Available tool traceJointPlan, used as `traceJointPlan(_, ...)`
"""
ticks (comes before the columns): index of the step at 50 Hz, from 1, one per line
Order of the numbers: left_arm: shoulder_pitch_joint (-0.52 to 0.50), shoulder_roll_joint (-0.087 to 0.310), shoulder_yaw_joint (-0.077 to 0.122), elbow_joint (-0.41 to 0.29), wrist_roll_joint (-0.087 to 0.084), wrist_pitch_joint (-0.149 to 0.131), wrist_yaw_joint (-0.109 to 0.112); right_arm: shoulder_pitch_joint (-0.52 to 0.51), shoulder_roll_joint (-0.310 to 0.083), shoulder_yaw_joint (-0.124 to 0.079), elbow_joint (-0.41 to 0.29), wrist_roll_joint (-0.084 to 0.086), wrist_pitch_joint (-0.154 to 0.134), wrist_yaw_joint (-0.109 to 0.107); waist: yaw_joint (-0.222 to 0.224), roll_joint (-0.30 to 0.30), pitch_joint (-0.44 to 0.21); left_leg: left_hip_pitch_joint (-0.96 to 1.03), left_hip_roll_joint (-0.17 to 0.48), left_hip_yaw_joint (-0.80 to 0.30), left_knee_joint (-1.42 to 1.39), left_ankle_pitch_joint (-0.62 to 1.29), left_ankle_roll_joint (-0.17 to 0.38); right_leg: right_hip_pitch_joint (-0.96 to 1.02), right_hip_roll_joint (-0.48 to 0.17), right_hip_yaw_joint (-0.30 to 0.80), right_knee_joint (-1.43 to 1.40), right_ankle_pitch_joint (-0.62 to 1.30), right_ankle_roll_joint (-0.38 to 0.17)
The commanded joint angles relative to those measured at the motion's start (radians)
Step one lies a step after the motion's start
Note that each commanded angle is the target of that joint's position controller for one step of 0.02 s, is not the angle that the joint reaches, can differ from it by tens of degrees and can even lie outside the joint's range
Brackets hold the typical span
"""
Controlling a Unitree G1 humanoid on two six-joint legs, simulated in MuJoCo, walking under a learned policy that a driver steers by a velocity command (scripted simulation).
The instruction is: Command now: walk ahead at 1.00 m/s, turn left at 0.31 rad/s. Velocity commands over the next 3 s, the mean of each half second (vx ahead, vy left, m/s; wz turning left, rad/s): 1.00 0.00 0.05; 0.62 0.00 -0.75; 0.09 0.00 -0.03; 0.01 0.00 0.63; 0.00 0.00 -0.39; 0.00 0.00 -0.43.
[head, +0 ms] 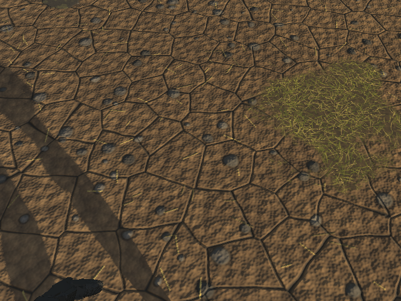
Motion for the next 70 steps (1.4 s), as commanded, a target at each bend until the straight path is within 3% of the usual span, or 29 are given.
traceJointPlan(1,0.269,0.131,0.080,0.045,-0.007,0.001,-0.008,-0.119,-0.060,0.017,-0.122,-0.020,-0.018,0.009,0.159,-0.036,-0.150,-0.636,0.113,0.036,0.322,0.124,-0.012,0.646,-0.338,0.627,-0.333,-0.373,-0.215)
traceJointPlan(5,0.348,0.061,0.058,0.155,-0.023,-0.022,-0.009,-0.200,0.011,0.043,-0.186,-0.045,0.012,0.042,0.079,-0.092,-0.018,-0.623,0.159,0.028,0.175,0.073,-0.026,0.429,-0.240,0.376,-0.410,-0.108,-0.172)
traceJointPlan(13,0.402,0.157,0.071,0.213,-0.061,-0.049,-0.025,-0.497,0.024,0.089,-0.304,-0.031,0.002,0.079,0.088,-0.065,0.107,-0.368,0.163,0.245,-0.409,0.508,-0.019,0.288,-0.180,0.051,-0.658,0.380,-0.138)
traceJointPlan(16,0.454,0.209,0.075,0.247,-0.052,-0.036,-0.013,-0.461,-0.026,0.072,-0.287,-0.046,0.001,0.053,0.060,-0.108,0.013,-0.288,0.078,0.297,-0.467,0.386,0.021,0.529,-0.204,-0.007,-0.440,0.965,-0.111)
traceJointPlan(18,0.444,0.237,0.077,0.261,-0.040,-0.005,0.008,-0.149,-0.083,0.038,-0.192,-0.053,0.004,0.024,-0.094,-0.142,-0.160,0.062,0.044,0.264,-0.497,0.275,0.053,0.489,-0.208,-0.019,-0.003,1.074,-0.086)
traceJointPlan(19,0.431,0.196,0.066,0.241,-0.036,-0.001,0.010,0.027,-0.149,0.010,-0.148,-0.067,0.006,0.005,-0.162,-0.108,-0.255,0.322,0.184,0.117,-0.476,0.134,0.071,0.278,-0.169,-0.011,0.315,0.779,-0.082)
traceJointPlan(20,0.554,0.005,0.027,0.196,-0.062,-0.003,-0.003,0.049,-0.241,-0.019,-0.150,-0.099,-0.001,-0.005,-0.034,0.206,-0.418,0.620,0.543,-0.404,-0.540,-0.116,0.163,-0.094,-0.009,0.011,0.766,-0.257,-0.064)
traceJointPlan(21,0.479,0.122,0.051,0.184,-0.072,-0.005,0.004,0.050,-0.192,-0.017,-0.163,-0.058,0.008,0.002,-0.081,0.106,-0.484,0.581,0.571,-0.651,-0.721,-0.222,0.163,-0.196,0.006,0.115,0.886,-0.280,-0.093)
traceJointPlan(22,0.336,0.141,0.059,0.153,-0.071,-0.004,0.006,-0.040,-0.135,-0.007,-0.139,-0.050,0.000,0.001,-0.042,0.044,-0.242,0.397,0.502,-0.437,-0.755,-0.165,0.122,-0.265,-0.058,0.114,0.832,-0.142,-0.096)
traceJointPlan(24,0.300,0.094,0.048,0.164,-0.057,0.010,-0.012,-0.112,-0.058,0.006,-0.116,-0.050,-0.019,0.005,0.028,-0.008,-0.062,0.116,0.431,-0.199,-0.827,0.073,0.076,-0.196,-0.119,0.109,0.722,-0.083,-0.088)
traceJointPlan(28,0.261,0.028,0.046,0.146,-0.031,0.076,-0.045,-0.095,-0.001,0.019,-0.061,-0.010,-0.057,0.012,0.106,0.034,0.052,-0.059,0.385,0.069,-0.948,0.223,0.021,-0.192,-0.176,0.095,0.639,-0.054,-0.059)
traceJointPlan(32,0.073,0.001,0.033,0.067,-0.038,0.071,-0.065,-0.113,0.017,0.027,-0.043,-0.014,-0.072,0.012,0.116,0.027,0.123,-0.102,0.273,0.362,-0.955,0.633,-0.043,-0.198,-0.136,-0.015,0.399,0.197,-0.067)
traceJointPlan(37,0.153,0.032,0.039,0.100,-0.018,0.050,-0.089,-0.085,-0.106,0.007,-0.050,0.018,-0.073,-0.033,0.164,0.037,0.002,0.000,0.282,0.446,-0.654,1.234,-0.118,0.176,0.067,-0.206,0.034,0.377,-0.104)
traceJointPlan(38,0.212,0.128,0.088,0.071,-0.095,0.041,-0.086,-0.141,-0.231,-0.024,-0.098,0.037,-0.042,-0.059,0.220,0.155,-0.100,0.020,0.302,0.383,-0.510,1.409,-0.149,0.300,0.076,-0.127,0.090,0.293,-0.104)
traceJointPlan(39,0.395,0.220,0.126,0.110,-0.103,0.050,-0.074,-0.224,-0.228,-0.030,-0.124,0.028,-0.020,-0.065,0.327,0.136,-0.184,-0.006,0.305,0.361,-0.288,1.364,-0.164,0.460,0.064,-0.068,0.061,0.301,-0.136)
traceJointPlan(40,0.494,0.244,0.142,0.146,-0.098,0.061,-0.049,-0.247,-0.164,-0.018,-0.131,0.036,-0.013,-0.052,0.357,0.005,-0.176,-0.116,0.202,0.376,0.062,0.816,-0.190,0.608,0.010,0.008,-0.089,0.457,-0.170)
traceJointPlan(41,0.418,0.288,0.137,0.137,-0.062,0.064,-0.027,-0.202,0.025,0.030,-0.178,-0.022,-0.030,-0.024,0.218,-0.370,-0.118,-0.443,0.024,0.314,0.468,-0.249,-0.214,0.745,-0.081,0.211,-0.016,0.991,-0.214)
traceJointPlan(42,0.340,0.316,0.130,0.052,0.013,0.036,-0.031,0.015,0.020,0.048,-0.209,0.006,-0.051,-0.010,0.116,-0.319,-0.431,-0.612,-0.003,0.042,0.693,-0.267,-0.218,0.956,-0.333,0.694,-0.083,0.934,-0.468)
traceJointPlan(43,0.264,0.285,0.141,-0.019,-0.013,0.040,-0.040,-0.057,-0.089,0.031,-0.218,0.002,-0.059,-0.007,0.163,-0.096,-0.480,-0.568,0.044,-0.024,0.629,-0.187,-0.176,0.879,-0.316,0.735,-0.178,0.710,-0.462)
traceJointPlan(45,0.130,0.202,0.120,-0.054,-0.082,0.036,-0.039,-0.158,-0.098,0.017,-0.244,-0.001,-0.043,-0.020,0.062,0.135,-0.219,-0.597,0.112,-0.002,0.445,-0.100,-0.163,0.553,-0.224,0.658,-0.287,0.332,-0.393)
traceJointPlan(48,0.088,0.180,0.117,-0.073,-0.071,0.046,-0.021,-0.192,-0.096,0.005,-0.269,-0.016,0.004,-0.036,0.019,0.077,-0.090,-0.489,0.144,0.013,0.234,-0.069,-0.206,0.231,-0.125,0.498,-0.304,0.550,-0.340)
traceJointPlan(52,0.127,0.179,0.120,-0.051,-0.074,0.086,0.031,-0.258,-0.011,0.027,-0.288,-0.017,0.017,-0.048,0.053,-0.007,-0.195,-0.412,0.115,0.083,-0.097,0.155,-0.238,0.195,-0.027,0.321,-0.195,0.728,-0.238)
traceJointPlan(59,0.143,0.120,0.096,-0.063,-0.057,0.128,0.051,-0.417,-0.030,0.022,-0.326,-0.008,0.019,-0.027,0.138,-0.142,-0.170,-0.433,0.128,0.056,-0.335,0.258,-0.199,0.303,-0.088,0.437,-0.124,0.393,-0.178)
traceJointPlan(63,0.173,0.040,0.059,-0.028,-0.029,0.095,0.023,-0.341,-0.034,0.014,-0.290,-0.022,-0.012,0.002,0.117,-0.093,-0.154,-0.110,0.184,0.010,-0.619,0.654,-0.090,0.229,-0.040,0.345,-0.036,0.206,-0.105)
traceJointPlan(64,0.267,0.056,0.067,-0.015,-0.018,0.079,0.019,-0.371,-0.098,0.003,-0.316,-0.036,-0.011,0.001,0.183,0.046,-0.138,-0.057,0.289,-0.119,-0.591,0.957,0.002,0.167,0.057,0.257,0.059,-0.046,-0.052)
traceJointPlan(65,0.279,0.087,0.075,-0.006,-0.026,0.075,0.023,-0.337,-0.083,0.001,-0.303,-0.043,-0.001,-0.005,0.168,0.197,-0.162,-0.043,0.400,-0.273,-0.625,1.010,0.152,0.128,0.091,0.172,0.161,-0.220,0.016)
traceJointPlan(66,0.195,0.136,0.088,-0.028,-0.029,0.083,0.029,-0.273,-0.061,0.001,-0.291,-0.017,0.012,-0.006,0.115,0.218,-0.177,-0.016,0.421,-0.394,-0.651,0.928,0.203,0.087,0.083,0.133,0.223,-0.338,0.051)
traceJointPlan(68,0.076,0.151,0.104,-0.052,-0.047,0.112,0.034,-0.159,-0.145,-0.034,-0.278,0.005,0.034,-0.007,0.035,0.124,-0.191,0.076,0.419,-0.494,-0.693,0.636,0.195,-0.075,0.110,0.148,0.489,-0.509,0.081)
traceJointPlan(70,0.064,0.102,0.097,-0.048,-0.053,0.130,0.028,-0.222,-0.153,-0.043,-0.307,0.012,0.050,-0.021,0.066,0.039,-0.156,-0.015,0.345,-0.412,-0.706,0.462,0.112,-0.087,0.089,0.179,0.547,-0.400,0.081)
Next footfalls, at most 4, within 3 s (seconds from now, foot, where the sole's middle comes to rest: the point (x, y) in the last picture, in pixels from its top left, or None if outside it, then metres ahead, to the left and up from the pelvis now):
0.38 left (165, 272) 0.55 0.10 -0.75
0.80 right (209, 166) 0.97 -0.09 -0.75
1.26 left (180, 130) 1.17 0.02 -0.75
1.62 right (223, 156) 1.02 -0.15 -0.75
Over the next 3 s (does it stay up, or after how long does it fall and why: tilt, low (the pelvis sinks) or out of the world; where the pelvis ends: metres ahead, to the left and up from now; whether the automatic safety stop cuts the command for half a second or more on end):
stays up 1.04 -0.05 0.02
